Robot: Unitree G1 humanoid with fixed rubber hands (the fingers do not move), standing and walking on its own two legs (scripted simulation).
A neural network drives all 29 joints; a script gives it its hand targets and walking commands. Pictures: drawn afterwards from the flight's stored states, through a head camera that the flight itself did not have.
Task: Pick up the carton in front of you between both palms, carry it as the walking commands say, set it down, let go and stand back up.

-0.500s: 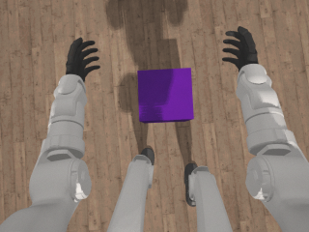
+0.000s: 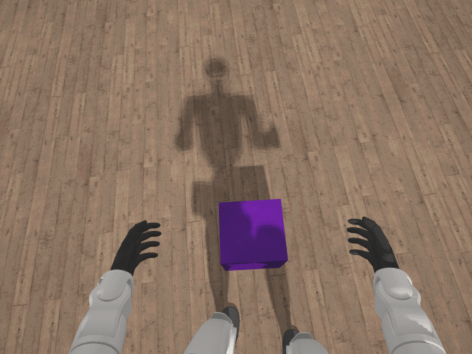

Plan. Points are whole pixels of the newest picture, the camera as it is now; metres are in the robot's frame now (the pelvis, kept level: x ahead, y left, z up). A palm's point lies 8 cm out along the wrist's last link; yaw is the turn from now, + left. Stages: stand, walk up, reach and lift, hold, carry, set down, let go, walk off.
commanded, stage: let go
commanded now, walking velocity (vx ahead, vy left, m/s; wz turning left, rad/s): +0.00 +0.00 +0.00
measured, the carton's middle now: (251, 237) +0.41 +0.03 -0.62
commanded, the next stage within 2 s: stand in 0.72 s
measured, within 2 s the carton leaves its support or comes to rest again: neither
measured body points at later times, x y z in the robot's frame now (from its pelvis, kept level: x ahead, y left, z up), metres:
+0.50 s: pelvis +0.03 -0.04 +0.03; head +0.04 -0.03 +0.48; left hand +0.20 +0.20 -0.04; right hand +0.20 -0.27 -0.04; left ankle +0.03 +0.09 -0.71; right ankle -0.02 -0.15 -0.71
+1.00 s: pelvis +0.03 -0.02 +0.02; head +0.04 +0.00 +0.47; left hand +0.17 +0.27 -0.07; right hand +0.18 -0.31 -0.06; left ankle +0.03 +0.09 -0.71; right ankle -0.02 -0.15 -0.71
